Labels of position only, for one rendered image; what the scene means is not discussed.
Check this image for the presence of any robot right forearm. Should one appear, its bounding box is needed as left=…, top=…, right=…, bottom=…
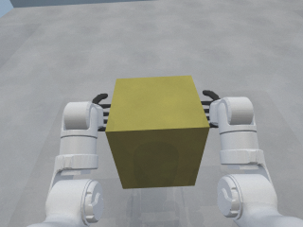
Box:
left=209, top=96, right=278, bottom=208

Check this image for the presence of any robot right hand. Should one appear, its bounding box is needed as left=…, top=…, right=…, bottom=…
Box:
left=201, top=90, right=220, bottom=129

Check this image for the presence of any robot right upper arm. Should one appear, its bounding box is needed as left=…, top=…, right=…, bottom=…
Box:
left=217, top=174, right=303, bottom=227

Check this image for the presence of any robot left hand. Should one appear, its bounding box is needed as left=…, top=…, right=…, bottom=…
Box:
left=92, top=94, right=111, bottom=131

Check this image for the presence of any robot left forearm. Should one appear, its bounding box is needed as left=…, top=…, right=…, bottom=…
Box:
left=45, top=101, right=104, bottom=216

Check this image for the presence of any carton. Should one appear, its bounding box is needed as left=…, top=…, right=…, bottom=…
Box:
left=105, top=75, right=210, bottom=189

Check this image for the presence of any robot left upper arm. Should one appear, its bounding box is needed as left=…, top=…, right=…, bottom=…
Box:
left=27, top=179, right=104, bottom=227

